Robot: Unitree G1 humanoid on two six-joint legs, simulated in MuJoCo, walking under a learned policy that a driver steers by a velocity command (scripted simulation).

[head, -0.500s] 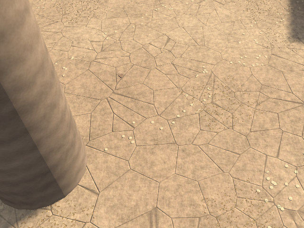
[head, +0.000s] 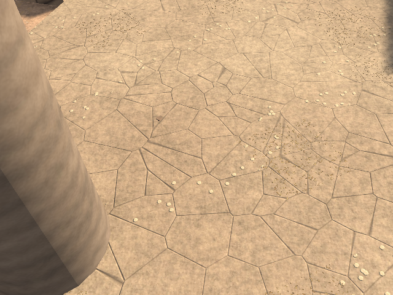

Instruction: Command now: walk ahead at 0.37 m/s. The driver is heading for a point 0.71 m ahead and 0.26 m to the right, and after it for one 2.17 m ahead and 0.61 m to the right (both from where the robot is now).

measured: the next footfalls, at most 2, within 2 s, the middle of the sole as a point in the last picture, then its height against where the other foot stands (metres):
left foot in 0.48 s outside the picture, level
right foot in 1.00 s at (270, 269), level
